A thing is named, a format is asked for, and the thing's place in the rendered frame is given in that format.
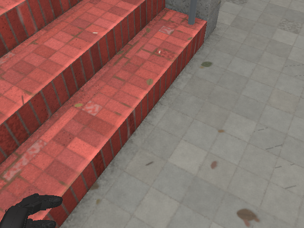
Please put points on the robot left hand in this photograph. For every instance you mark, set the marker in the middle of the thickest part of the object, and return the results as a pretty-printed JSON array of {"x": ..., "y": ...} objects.
[{"x": 17, "y": 215}]

